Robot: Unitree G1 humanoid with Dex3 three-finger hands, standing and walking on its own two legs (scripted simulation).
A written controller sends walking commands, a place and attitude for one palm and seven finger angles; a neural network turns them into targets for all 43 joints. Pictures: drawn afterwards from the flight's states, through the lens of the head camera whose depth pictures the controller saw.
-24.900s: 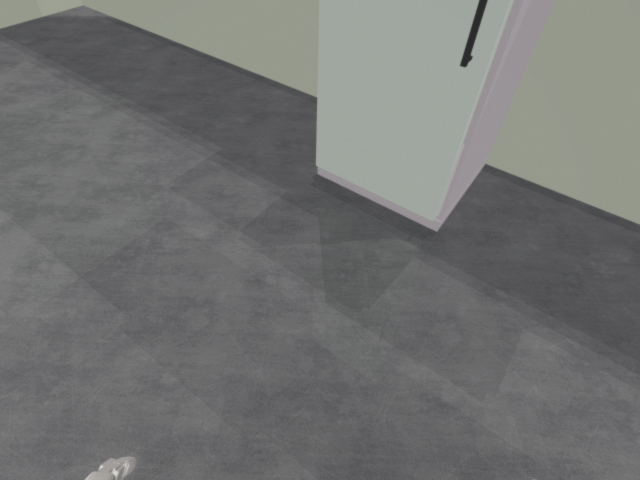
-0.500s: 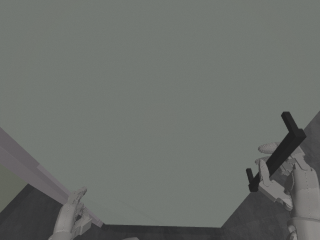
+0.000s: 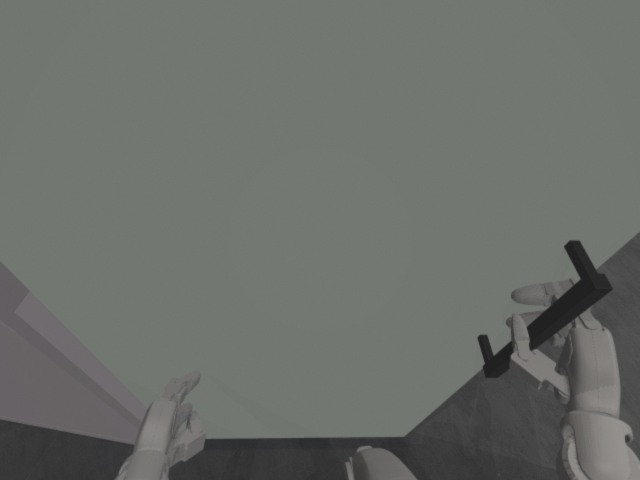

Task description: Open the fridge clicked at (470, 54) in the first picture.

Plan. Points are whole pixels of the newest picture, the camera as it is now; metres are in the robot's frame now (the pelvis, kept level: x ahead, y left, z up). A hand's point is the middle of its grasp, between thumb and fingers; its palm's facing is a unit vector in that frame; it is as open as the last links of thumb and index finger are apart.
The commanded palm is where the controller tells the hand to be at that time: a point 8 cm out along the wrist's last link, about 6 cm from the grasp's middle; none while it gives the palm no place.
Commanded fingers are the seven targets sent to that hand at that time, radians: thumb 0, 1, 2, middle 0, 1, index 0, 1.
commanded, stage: stop walking and hold the door back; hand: right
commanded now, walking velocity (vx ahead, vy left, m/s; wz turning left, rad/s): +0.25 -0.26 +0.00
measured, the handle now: (527, 320) +0.28 -0.23 +0.08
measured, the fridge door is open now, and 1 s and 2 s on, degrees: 80 77 75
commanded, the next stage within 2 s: loosen the grip on the handle in 1.10 s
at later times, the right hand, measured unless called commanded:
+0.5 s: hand (513, 315) +0.28 -0.21 +0.09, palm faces +0.14 +0.96 -0.26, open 5.3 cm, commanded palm +0.25 -0.27 +0.08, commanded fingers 0.00 -0.90 -0.90 0.45 1.40 0.45 1.40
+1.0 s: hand (518, 332) +0.26 -0.21 +0.09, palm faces +0.08 +0.97 -0.21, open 5.3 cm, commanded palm +0.23 -0.27 +0.08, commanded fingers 0.00 -0.90 -0.90 0.45 1.40 0.45 1.40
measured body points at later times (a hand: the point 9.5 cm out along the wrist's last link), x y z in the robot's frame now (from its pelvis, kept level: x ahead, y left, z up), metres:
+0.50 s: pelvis -0.08 -0.03 +0.00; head -0.07 -0.03 +0.45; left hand +0.03 +0.20 -0.12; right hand +0.27 -0.26 +0.11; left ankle -0.05 +0.09 -0.69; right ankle -0.11 -0.12 -0.75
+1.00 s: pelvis -0.08 -0.05 -0.01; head -0.06 -0.06 +0.44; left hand +0.07 +0.20 -0.09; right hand +0.25 -0.26 +0.10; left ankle -0.07 +0.08 -0.75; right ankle -0.06 -0.14 -0.75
